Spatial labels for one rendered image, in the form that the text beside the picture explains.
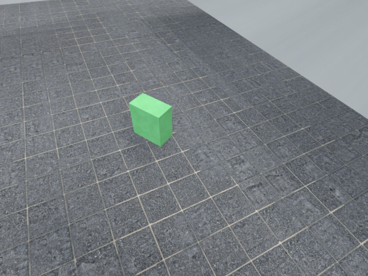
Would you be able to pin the carton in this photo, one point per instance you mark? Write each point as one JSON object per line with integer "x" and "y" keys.
{"x": 151, "y": 119}

